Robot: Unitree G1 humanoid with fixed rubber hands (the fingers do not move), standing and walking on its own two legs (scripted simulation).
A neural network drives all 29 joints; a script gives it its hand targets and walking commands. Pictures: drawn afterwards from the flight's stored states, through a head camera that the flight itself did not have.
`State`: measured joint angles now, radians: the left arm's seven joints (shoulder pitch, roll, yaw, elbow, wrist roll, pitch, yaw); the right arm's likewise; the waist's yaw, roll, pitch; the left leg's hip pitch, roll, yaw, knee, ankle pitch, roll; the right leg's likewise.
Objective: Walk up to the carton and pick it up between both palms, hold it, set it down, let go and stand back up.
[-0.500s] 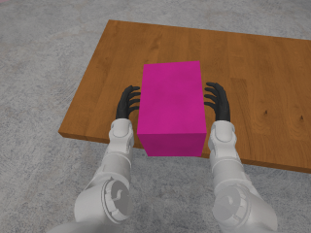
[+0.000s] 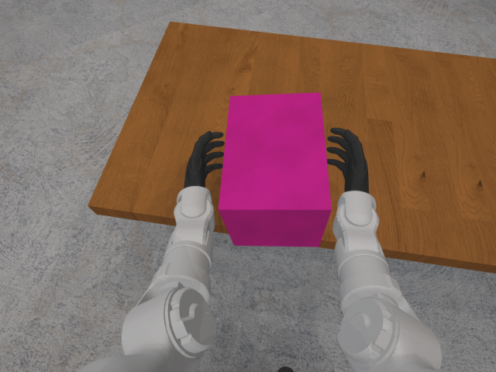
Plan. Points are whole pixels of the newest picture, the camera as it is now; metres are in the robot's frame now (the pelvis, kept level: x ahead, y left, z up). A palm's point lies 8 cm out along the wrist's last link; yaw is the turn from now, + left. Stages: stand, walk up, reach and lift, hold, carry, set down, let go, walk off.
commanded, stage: set down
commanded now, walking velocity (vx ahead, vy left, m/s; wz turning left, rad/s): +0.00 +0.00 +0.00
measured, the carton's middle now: (275, 172) +0.47 -0.02 -0.04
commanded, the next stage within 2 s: none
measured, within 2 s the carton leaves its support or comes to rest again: rests again in 0.62 s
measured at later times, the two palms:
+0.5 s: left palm (201, 179) +0.42 +0.11 +0.00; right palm (356, 187) +0.41 -0.14 +0.02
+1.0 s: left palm (174, 174) +0.44 +0.16 +0.00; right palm (351, 190) +0.42 -0.15 -0.01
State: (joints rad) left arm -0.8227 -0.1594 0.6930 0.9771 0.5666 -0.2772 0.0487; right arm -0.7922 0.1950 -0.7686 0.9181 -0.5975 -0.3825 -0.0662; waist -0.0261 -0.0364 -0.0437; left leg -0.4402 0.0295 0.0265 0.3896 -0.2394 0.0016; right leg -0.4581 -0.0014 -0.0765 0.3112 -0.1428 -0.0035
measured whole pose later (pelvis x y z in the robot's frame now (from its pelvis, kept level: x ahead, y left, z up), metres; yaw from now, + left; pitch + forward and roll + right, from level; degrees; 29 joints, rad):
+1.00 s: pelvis -0.03 +0.01 -0.04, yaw -3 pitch +29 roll -3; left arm -1.12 0.19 0.12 1.64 -0.07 -0.45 0.11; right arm -1.03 -0.11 -0.21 1.48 0.02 -0.43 -0.10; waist 0.01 0.03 -0.26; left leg -0.89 0.06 0.04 0.73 -0.34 0.00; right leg -0.89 0.01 -0.06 0.60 -0.21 0.00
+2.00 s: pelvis -0.04 -0.02 -0.01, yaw +1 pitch +17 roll -1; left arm -1.06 0.29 -0.01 1.47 -0.21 -0.27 0.00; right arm -1.01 -0.16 0.01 1.31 0.28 -0.18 -0.14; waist -0.03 -0.03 -0.19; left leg -0.59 0.05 0.00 0.52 -0.23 -0.03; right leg -0.60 0.01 -0.10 0.45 -0.15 -0.03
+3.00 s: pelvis -0.05 -0.02 -0.02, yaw +1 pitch +6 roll -1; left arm -0.37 0.20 0.04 1.02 -0.16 -0.46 -0.03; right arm -0.38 -0.04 0.01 1.06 0.17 -0.49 -0.14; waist 0.00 -0.01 -0.06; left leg -0.45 0.05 0.00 0.67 -0.33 -0.03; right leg -0.48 0.00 -0.10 0.62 -0.25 -0.03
